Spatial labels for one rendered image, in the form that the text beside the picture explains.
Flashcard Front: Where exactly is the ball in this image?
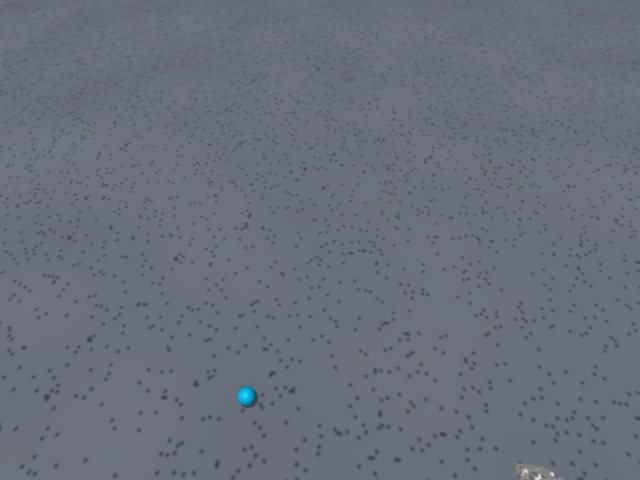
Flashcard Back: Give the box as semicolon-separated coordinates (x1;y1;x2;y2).
237;386;255;406

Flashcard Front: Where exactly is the right robot hand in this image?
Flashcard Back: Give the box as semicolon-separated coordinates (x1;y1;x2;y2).
513;463;564;480

